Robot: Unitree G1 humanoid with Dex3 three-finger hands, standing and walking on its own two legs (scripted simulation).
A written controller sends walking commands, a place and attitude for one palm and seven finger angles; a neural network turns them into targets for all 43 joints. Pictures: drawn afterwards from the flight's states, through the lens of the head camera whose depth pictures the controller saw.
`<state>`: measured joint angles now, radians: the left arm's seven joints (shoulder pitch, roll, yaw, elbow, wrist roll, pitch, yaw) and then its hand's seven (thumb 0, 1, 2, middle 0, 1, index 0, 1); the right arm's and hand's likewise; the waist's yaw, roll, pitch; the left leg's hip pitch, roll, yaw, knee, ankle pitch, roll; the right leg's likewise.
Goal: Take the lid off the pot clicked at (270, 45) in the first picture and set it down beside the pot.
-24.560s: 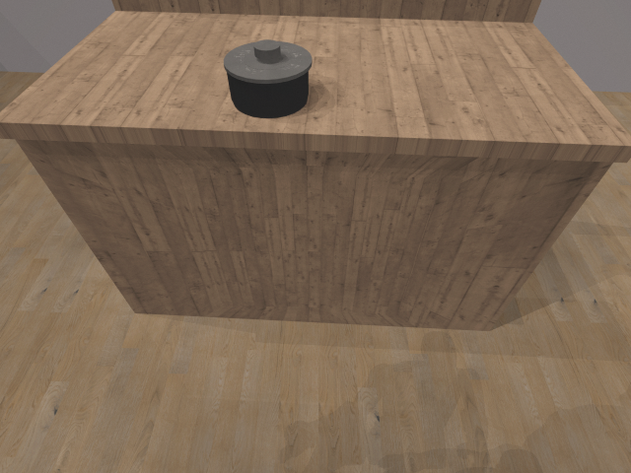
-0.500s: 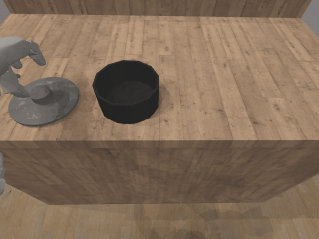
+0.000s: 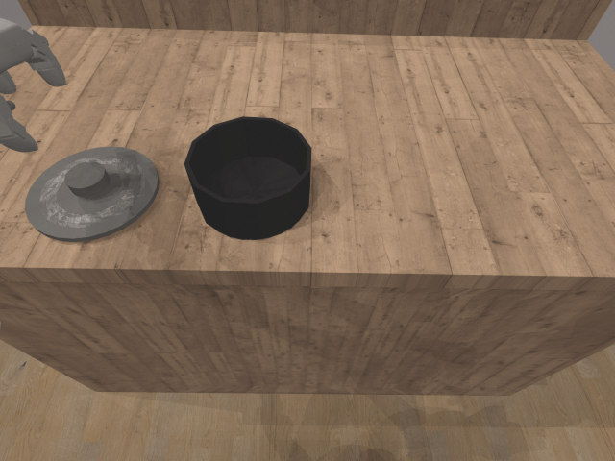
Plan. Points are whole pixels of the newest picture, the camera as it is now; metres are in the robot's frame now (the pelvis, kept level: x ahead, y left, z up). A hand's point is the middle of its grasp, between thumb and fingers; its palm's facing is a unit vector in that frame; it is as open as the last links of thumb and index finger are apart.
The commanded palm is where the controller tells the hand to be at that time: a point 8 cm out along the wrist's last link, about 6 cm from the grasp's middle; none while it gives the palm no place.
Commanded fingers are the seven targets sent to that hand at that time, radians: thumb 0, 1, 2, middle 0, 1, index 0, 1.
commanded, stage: raise the empty hand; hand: left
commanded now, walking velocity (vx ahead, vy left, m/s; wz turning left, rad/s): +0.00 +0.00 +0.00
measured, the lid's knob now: (87, 179) +0.48 +0.30 +0.08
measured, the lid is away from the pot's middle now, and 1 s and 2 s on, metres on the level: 0.23 0.23 0.23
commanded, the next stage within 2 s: draw the hand back to the body in 0.10 s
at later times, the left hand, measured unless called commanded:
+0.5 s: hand (27, 112) +0.45 +0.30 +0.21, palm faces -0.23 -0.07 -0.97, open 11.1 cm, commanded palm +0.41 +0.30 +0.29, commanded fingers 0.00 -0.10 0.82 -0.43 -0.70 -0.43 -0.70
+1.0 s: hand (50, 88) +0.41 +0.23 +0.27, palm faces +0.42 -0.88 -0.24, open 10.8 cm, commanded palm +0.35 +0.28 +0.28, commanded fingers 0.00 0.18 0.85 -0.37 -0.59 -0.37 -0.59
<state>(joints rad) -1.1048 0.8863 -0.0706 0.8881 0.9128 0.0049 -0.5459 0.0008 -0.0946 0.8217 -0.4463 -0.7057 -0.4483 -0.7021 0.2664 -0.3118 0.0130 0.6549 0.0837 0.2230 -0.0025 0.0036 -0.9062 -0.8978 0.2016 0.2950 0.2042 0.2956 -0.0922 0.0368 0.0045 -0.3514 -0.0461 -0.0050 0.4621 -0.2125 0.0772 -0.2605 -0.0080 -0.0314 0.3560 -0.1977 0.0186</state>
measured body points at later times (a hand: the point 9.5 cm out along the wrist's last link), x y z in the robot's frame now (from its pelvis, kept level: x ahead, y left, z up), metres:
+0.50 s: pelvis +0.01 -0.01 +0.00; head +0.05 -0.02 +0.45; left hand +0.46 +0.30 +0.27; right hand +0.08 -0.28 -0.12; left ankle +0.01 +0.07 -0.74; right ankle -0.02 -0.14 -0.74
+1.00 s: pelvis +0.02 -0.03 +0.01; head +0.03 -0.04 +0.46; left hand +0.38 +0.28 +0.28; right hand +0.16 -0.28 -0.09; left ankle +0.01 +0.07 -0.74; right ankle -0.02 -0.14 -0.74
